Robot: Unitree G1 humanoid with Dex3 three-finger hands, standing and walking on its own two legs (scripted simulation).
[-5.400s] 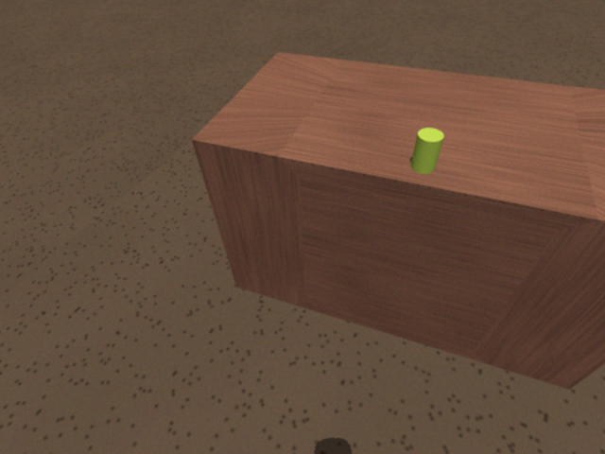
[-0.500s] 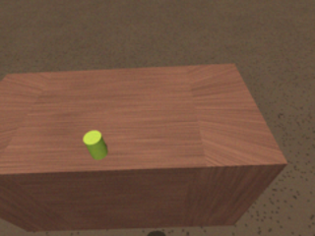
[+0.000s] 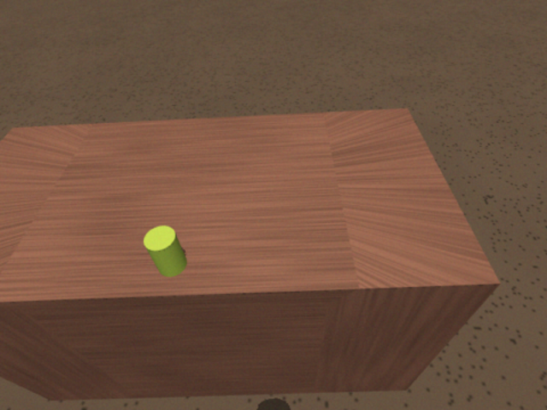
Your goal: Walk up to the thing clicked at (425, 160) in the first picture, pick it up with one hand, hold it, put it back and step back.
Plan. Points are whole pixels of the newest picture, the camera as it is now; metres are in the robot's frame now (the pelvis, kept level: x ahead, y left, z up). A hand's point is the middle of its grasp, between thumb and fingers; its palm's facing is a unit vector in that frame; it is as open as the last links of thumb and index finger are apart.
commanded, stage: stand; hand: left
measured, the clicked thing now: (166, 251) +0.43 +0.23 -0.04
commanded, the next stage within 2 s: rise first in 0.78 s
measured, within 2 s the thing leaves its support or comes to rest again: neither
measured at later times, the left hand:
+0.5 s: hand out of the picture +0.08 +0.26 -0.16, palm faces -0.02 -0.94 -0.35, open 7.3 cm
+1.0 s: hand out of the picture +0.12 +0.25 -0.15, palm faces +0.08 -0.94 -0.32, open 8.3 cm
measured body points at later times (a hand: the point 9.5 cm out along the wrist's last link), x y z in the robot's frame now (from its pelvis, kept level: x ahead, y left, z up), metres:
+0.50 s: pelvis +0.01 +0.00 +0.00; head +0.02 +0.00 +0.45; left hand +0.08 +0.30 -0.13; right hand +0.07 -0.30 -0.14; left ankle -0.03 +0.14 -0.75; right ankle +0.03 -0.12 -0.75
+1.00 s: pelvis -0.01 +0.00 +0.00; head +0.03 +0.00 +0.44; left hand +0.11 +0.29 -0.13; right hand +0.11 -0.29 -0.13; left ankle -0.03 +0.14 -0.75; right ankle +0.03 -0.12 -0.75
